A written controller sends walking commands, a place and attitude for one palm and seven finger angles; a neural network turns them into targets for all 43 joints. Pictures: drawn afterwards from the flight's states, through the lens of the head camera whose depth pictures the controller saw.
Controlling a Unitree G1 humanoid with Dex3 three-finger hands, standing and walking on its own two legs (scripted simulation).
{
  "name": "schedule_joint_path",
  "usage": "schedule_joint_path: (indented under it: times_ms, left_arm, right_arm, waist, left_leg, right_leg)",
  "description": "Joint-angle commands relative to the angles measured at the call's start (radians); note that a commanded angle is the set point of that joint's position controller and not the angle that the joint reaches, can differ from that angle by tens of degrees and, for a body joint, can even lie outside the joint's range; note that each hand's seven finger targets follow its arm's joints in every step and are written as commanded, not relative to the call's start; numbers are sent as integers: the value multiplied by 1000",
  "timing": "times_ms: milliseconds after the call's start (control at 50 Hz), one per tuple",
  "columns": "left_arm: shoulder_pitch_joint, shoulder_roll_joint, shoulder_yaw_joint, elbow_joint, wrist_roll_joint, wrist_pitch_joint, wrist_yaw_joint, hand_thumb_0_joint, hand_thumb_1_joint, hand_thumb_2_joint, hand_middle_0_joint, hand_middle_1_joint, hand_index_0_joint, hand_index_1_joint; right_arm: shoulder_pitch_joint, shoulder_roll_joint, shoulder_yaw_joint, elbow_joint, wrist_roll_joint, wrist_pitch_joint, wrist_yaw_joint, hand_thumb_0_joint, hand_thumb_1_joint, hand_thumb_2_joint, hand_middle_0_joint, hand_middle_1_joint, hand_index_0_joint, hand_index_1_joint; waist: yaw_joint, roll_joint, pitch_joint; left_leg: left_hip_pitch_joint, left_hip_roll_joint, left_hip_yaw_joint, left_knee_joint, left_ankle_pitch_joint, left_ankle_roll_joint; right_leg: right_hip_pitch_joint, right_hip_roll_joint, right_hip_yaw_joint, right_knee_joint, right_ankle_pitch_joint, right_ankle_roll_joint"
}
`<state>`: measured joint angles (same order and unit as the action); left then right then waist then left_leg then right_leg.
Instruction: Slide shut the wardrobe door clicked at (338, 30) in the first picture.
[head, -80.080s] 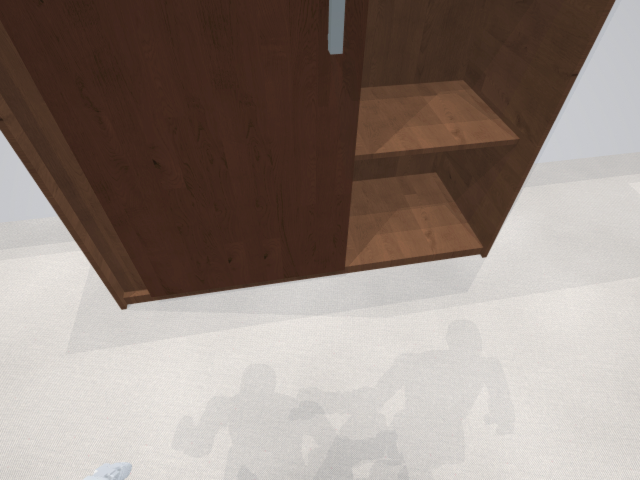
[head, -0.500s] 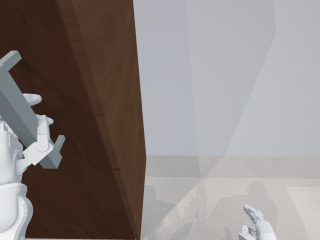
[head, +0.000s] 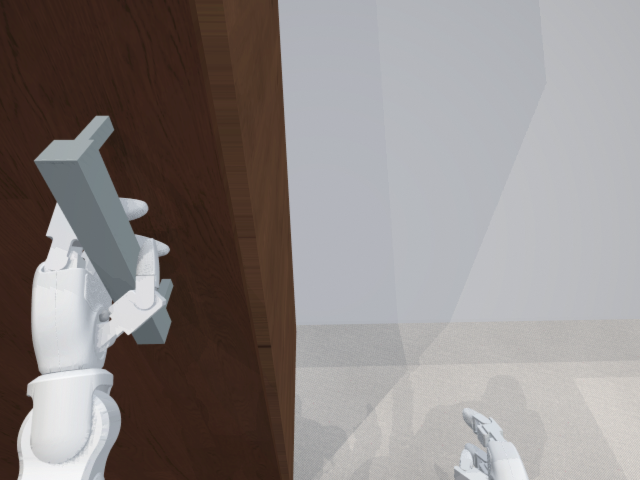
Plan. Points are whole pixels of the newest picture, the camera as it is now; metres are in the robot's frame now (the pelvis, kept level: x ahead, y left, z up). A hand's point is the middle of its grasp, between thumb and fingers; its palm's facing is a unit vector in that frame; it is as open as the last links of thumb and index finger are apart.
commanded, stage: stop walking and hold the door there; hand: left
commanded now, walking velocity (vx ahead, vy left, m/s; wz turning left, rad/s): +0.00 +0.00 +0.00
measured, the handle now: (129, 241) +0.26 +0.19 +0.24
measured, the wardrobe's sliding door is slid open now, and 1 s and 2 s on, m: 0.00 0.00 0.00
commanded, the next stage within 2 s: loosen the grip on the handle in 0.58 s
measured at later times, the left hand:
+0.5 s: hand (151, 289) +0.22 +0.16 +0.22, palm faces +0.24 -0.97 -0.08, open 6.4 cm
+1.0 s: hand (149, 277) +0.23 +0.17 +0.22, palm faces +0.36 -0.93 -0.06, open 11.3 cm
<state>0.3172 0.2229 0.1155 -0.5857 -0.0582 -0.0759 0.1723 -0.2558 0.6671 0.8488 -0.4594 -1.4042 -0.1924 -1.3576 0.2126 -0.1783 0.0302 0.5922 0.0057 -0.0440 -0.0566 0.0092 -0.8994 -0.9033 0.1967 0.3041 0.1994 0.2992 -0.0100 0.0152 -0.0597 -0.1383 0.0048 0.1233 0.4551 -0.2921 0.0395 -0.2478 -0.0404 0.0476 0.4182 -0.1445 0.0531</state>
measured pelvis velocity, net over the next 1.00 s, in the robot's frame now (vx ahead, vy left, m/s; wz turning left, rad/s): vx -0.02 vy -0.05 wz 0.07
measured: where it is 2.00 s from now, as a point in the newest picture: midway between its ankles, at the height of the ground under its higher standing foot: outside the picture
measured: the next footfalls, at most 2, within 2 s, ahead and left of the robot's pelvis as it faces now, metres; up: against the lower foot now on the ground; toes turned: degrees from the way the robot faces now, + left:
none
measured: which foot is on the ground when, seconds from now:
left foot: down 0.00-1.00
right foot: down 0.00-1.00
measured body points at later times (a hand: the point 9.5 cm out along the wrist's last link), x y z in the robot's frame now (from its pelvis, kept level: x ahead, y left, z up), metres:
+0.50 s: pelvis +0.02 +0.01 +0.00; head -0.01 +0.01 +0.45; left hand +0.20 +0.22 +0.22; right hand +0.22 -0.20 -0.07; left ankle -0.02 +0.09 -0.74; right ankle +0.05 -0.16 -0.74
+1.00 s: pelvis -0.02 -0.05 -0.01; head -0.05 -0.07 +0.44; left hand +0.21 +0.22 +0.23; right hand +0.20 -0.22 -0.08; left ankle -0.02 +0.09 -0.74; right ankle +0.05 -0.16 -0.74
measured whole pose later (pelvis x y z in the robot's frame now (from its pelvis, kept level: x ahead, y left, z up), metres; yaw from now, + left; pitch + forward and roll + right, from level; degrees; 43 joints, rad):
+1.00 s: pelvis -0.02 -0.05 -0.01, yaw +4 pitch -4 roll +1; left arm -0.02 0.24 0.23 -0.21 -0.16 -0.19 0.06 -0.08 -0.11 0.45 -0.53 -1.40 -0.33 -1.33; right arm 0.19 -0.18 0.08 0.61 0.01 -0.19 0.00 0.01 -0.90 -0.90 0.20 0.30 0.20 0.30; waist 0.06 0.02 -0.02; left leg -0.20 0.02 0.04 0.57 -0.31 -0.01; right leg -0.31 -0.03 -0.02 0.61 -0.23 -0.01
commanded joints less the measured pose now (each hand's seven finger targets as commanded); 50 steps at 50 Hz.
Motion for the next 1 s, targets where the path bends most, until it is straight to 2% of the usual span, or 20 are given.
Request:
schedule_joint_path:
  times_ms: [0, 120, 200, 240, 360, 640, 660, 680, 700, 720, 740, 760, 780, 800, 820, 840, 880, 900, 920, 980]
  left_arm:
    - [-152, 113, 8, -241, 40, -97, -18, 0, 900, 900, -450, -1400, -450, -1400]
    - [-156, 70, -59, -269, 43, -108, -26, 0, 900, 900, -450, -1400, -450, -1400]
    - [-128, 51, -89, -262, 43, -109, -31, 0, 900, 900, -450, -1400, -450, -1400]
    - [-134, 38, -110, -276, 47, -114, -33, 0, 900, 900, -450, -1400, -450, -1400]
    - [-123, 27, -140, -302, 47, -120, -38, 0, 900, 900, -450, -1400, -450, -1400]
    - [-96, 13, -167, -319, 51, -126, -43, 0, 900, 900, -450, -1400, -450, -1400]
    - [-1153, 875, 600, -267, 236, -203, -14, 0, 900, 900, -450, -1400, -450, -1400]
    - [-741, 113, 112, 393, 104, -64, -85, 0, 779, 842, -450, -1400, -450, -1400]
    - [-648, 134, 113, 127, 9, -83, -87, 0, 658, 783, -450, -1400, -450, -1400]
    - [-447, -84, -22, 204, -64, -60, -120, 0, 538, 725, -450, -1400, -450, -1400]
    - [-495, 56, 104, 2, -145, -97, -133, 0, 417, 667, -450, -1400, -450, -1400]
    - [-520, 123, 157, 14, -162, -93, -131, 0, 296, 608, -450, -1400, -450, -1400]
    - [-548, 103, 138, 42, -164, -101, -133, 0, 175, 550, -450, -1400, -450, -1400]
    - [-550, 77, 115, 100, -159, -105, -134, 0, 54, 492, -450, -1400, -450, -1400]
    - [-544, 88, 130, 114, -159, -121, -132, 0, -67, 433, -450, -1400, -450, -1400]
    - [-517, 111, 152, 108, -147, -135, -130, 0, -188, 375, -450, -1400, -450, -1400]
    - [-543, 121, 137, 142, -122, -166, -123, 0, -429, 258, -437, -1383, -437, -1383]
    - [-557, 161, 173, 148, -114, -183, -115, 0, -550, 200, -423, -1367, -423, -1367]
    - [-560, 169, 175, 175, -108, -197, -114, 0, -550, 200, -410, -1350, -410, -1350]
    - [-569, 223, 197, 205, -89, -241, -131, 0, -550, 200, -370, -1300, -370, -1300]
  right_arm:
    - [-171, -115, -49, -177, -1, -54, -6, 0, -900, -900, 200, 300, 200, 300]
    - [-181, -104, -44, -181, -5, -44, 1, 0, -900, -900, 200, 300, 200, 300]
    - [-188, -104, -46, -187, -2, -41, 6, 0, -900, -900, 200, 300, 200, 300]
    - [-185, -103, -45, -188, -5, -38, 8, 0, -900, -900, 200, 300, 200, 300]
    - [-187, -103, -49, -192, -4, -35, 13, 0, -900, -900, 200, 300, 200, 300]
    - [-198, -107, -52, -205, -1, -35, 19, 0, -900, -900, 200, 300, 200, 300]
    - [-73, -160, -56, -182, -64, -135, 22, 0, -900, -900, 200, 300, 200, 300]
    - [-203, -88, -56, -164, -65, -170, 52, 0, -900, -900, 200, 300, 200, 300]
    - [-78, -135, -69, -146, -7, -165, 57, 0, -900, -900, 200, 300, 200, 300]
    - [-125, -100, -47, -154, 31, -163, 53, 0, -900, -900, 200, 300, 200, 300]
    - [-103, -151, -64, -141, 19, -160, 44, 0, -900, -900, 200, 300, 200, 300]
    - [-133, -153, -51, -134, 11, -167, 38, 0, -900, -900, 200, 300, 200, 300]
    - [-147, -144, -39, -132, 8, -175, 38, 0, -900, -900, 200, 300, 200, 300]
    - [-149, -132, -31, -124, 14, -177, 40, 0, -900, -900, 200, 300, 200, 300]
    - [-155, -139, -26, -128, 13, -180, 45, 0, -900, -900, 200, 300, 200, 300]
    - [-167, -138, -26, -134, 12, -183, 47, 0, -900, -900, 200, 300, 200, 300]
    - [-187, -137, -22, -141, 11, -193, 47, 0, -900, -900, 200, 300, 200, 300]
    - [-185, -140, -25, -147, 13, -199, 46, 0, -900, -900, 200, 300, 200, 300]
    - [-191, -137, -18, -150, 12, -207, 46, 0, -900, -900, 200, 300, 200, 300]
    - [-184, -136, -19, -145, 6, -230, 47, 0, -900, -900, 200, 300, 200, 300]
  waist:
    - [0, 0, -57]
    - [1, 29, -66]
    - [0, 16, -53]
    - [2, 40, -57]
    - [2, 23, -81]
    - [2, 26, -58]
    - [41, -180, 399]
    - [16, -30, 64]
    - [58, 59, -140]
    - [56, 202, -20]
    - [79, 245, -166]
    - [97, 224, -168]
    - [88, 108, -170]
    - [67, 27, -128]
    - [67, -49, -108]
    - [76, -61, -106]
    - [78, -98, -61]
    - [77, -97, -58]
    - [77, -70, -21]
    - [77, -94, 40]
  left_leg:
    - [-55, 142, -154, -144, 124, 8]
    - [-32, 147, -154, -141, 204, -1]
    - [-21, 147, -154, -136, 237, -7]
    - [-18, 149, -155, -139, 245, -9]
    - [37, 150, -148, -110, 363, -17]
    - [15, 138, -142, -104, 301, -2]
    - [-459, 160, -151, -93, 258, 64]
    - [-95, 36, -167, -45, 560, -100]
    - [80, 43, -149, 2, 759, -184]
    - [116, 92, -109, -4, 778, -206]
    - [168, 79, -127, -14, 688, -177]
    - [110, 49, -103, 11, 484, -141]
    - [24, 15, -98, 12, 268, -103]
    - [-29, 18, -110, -18, 115, -86]
    - [-74, 13, -122, -38, 7, -68]
    - [-81, 11, -127, -46, -49, -55]
    - [-135, 5, -117, -48, -151, -41]
    - [-142, 2, -108, -47, -189, -38]
    - [-163, -6, -86, -29, -203, -32]
    - [-190, -16, -53, 45, -184, -19]
  right_leg:
    - [68, -39, 34, 2, 123, -58]
    - [78, -40, 19, 35, 171, -56]
    - [65, -42, 15, 41, 178, -55]
    - [66, -39, 13, 50, 168, -57]
    - [60, -44, 7, 61, 203, -58]
    - [69, -41, 3, 48, 204, -56]
    - [-58, 48, -11, 83, 57, -50]
    - [34, 71, -154, 152, 168, -121]
    - [109, 83, -137, 206, 98, -111]
    - [2, 68, -146, 168, 70, -105]
    - [33, 39, -120, 174, 65, -92]
    - [43, 39, -118, 145, 67, -91]
    - [63, 41, -125, 114, 45, -83]
    - [47, 41, -123, 95, -43, -74]
    - [33, 44, -116, 83, -123, -68]
    - [24, 47, -112, 85, -161, -67]
    - [1, 39, -99, 73, -259, -63]
    - [-7, 37, -94, 61, -294, -60]
    - [-20, 30, -74, 31, -344, -60]
    - [-29, 4, -4, -46, -488, -58]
